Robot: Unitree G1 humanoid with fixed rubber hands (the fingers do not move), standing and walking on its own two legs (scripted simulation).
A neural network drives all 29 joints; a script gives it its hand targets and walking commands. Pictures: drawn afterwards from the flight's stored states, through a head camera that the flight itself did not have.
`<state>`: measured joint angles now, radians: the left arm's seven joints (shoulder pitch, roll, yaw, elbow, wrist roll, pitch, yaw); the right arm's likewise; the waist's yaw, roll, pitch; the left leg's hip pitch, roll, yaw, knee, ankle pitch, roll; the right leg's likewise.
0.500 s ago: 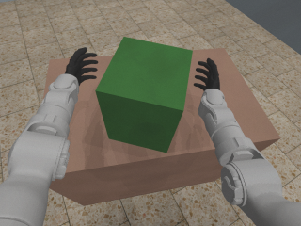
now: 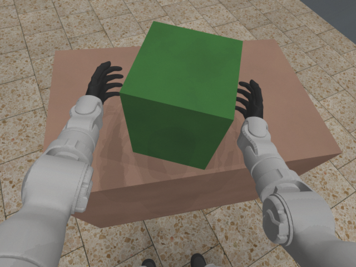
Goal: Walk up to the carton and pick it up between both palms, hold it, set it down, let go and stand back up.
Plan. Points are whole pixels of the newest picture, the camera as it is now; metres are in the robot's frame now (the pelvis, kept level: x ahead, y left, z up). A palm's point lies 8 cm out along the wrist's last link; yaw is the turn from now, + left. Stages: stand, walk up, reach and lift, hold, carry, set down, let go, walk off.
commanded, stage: reach and lift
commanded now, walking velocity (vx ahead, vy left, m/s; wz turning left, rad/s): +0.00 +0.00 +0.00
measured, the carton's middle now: (181, 102) +0.48 -0.03 +0.02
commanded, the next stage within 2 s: none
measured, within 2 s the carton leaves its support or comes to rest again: neither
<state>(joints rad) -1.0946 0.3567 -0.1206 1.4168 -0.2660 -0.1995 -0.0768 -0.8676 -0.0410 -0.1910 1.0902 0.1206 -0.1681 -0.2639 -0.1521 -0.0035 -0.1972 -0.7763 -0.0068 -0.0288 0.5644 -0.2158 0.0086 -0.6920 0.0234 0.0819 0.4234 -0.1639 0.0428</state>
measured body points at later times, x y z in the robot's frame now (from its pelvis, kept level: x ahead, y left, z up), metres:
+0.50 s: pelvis +0.01 +0.00 +0.00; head +0.12 +0.03 +0.43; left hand +0.51 +0.12 +0.05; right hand +0.44 -0.19 +0.04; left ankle +0.01 +0.09 -0.72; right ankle +0.00 -0.16 -0.73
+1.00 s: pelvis +0.01 +0.00 +0.00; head +0.11 +0.05 +0.44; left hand +0.50 +0.11 +0.05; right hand +0.42 -0.18 +0.04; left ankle +0.01 +0.09 -0.73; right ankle +0.00 -0.16 -0.73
